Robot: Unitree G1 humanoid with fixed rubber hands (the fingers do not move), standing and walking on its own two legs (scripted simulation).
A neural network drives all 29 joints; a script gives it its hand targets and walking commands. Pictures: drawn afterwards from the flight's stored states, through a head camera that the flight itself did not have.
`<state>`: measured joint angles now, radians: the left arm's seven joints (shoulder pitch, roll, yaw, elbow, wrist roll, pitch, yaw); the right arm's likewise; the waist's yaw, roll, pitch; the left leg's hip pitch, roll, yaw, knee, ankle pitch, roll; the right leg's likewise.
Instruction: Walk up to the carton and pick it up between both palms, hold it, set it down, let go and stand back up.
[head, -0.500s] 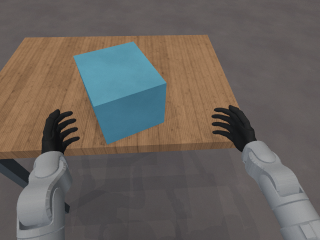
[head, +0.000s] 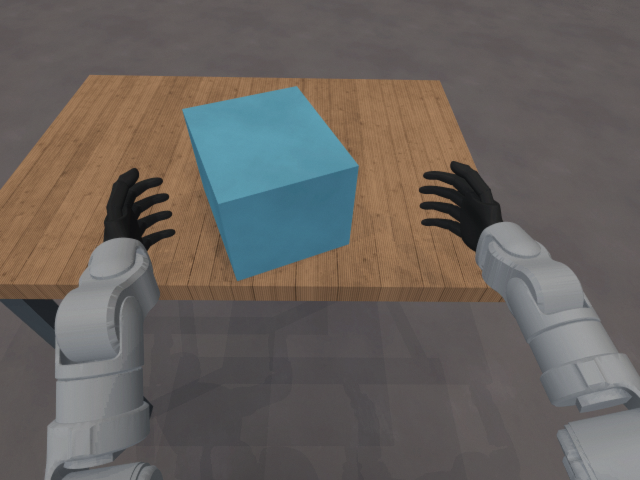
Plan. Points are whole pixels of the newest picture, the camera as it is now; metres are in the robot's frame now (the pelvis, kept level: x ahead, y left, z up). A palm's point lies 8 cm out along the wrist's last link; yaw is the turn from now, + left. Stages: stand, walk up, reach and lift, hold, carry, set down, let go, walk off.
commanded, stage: reach and lift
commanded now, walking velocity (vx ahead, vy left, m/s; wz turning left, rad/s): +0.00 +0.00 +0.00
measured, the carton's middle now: (268, 178) +0.51 +0.17 +0.07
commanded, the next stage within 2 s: none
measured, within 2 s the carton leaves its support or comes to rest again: neither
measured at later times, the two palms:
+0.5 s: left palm (117, 197) +0.34 +0.28 +0.17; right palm (449, 167) +0.47 -0.08 +0.16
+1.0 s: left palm (85, 173) +0.35 +0.32 +0.19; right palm (405, 115) +0.51 -0.02 +0.20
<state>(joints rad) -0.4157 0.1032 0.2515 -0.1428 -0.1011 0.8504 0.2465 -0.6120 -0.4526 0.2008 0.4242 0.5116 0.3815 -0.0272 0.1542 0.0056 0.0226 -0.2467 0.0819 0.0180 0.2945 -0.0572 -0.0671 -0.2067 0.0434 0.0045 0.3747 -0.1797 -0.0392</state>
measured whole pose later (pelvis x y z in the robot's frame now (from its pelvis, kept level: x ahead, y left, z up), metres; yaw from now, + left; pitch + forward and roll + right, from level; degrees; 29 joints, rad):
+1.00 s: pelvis +0.01 +0.00 +0.00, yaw +2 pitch +8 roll -1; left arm -0.87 0.21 0.26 0.33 -0.15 0.73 0.24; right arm -1.16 -0.45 0.24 0.90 0.55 0.39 0.01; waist 0.27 0.00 -0.04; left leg -0.42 0.08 -0.04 0.36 -0.08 -0.06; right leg -0.33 0.05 -0.04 0.36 -0.17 -0.03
